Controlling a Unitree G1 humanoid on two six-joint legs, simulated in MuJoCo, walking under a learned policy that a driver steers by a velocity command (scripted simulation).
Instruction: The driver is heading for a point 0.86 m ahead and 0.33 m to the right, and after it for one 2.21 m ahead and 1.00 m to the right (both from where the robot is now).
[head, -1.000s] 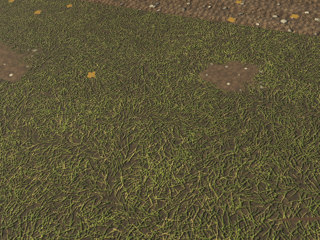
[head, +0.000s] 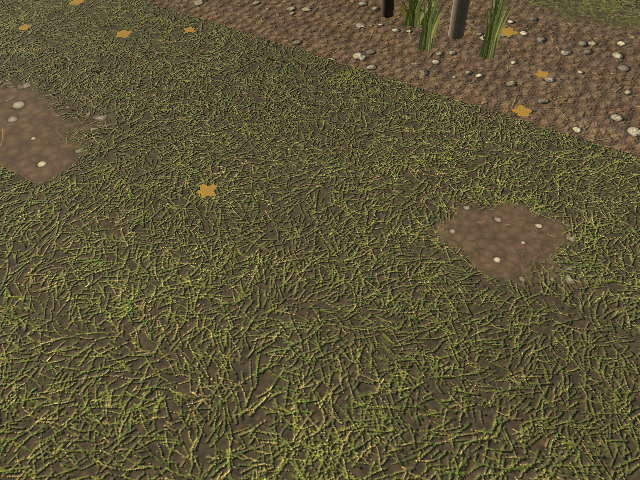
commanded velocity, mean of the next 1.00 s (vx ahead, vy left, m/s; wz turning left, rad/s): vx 0.99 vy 0.00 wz -0.63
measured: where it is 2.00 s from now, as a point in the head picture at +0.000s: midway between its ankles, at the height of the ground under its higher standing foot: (440, 255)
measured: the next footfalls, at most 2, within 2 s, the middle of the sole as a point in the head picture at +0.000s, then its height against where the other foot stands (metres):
left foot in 0.24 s outside the picture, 0.15 m lower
right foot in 0.60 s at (378, 394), level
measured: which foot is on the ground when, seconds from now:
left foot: up 0.00-0.22, down 0.24-0.60, up 0.62-1.00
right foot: down 0.00-0.24, up 0.26-0.58, down 0.60-1.00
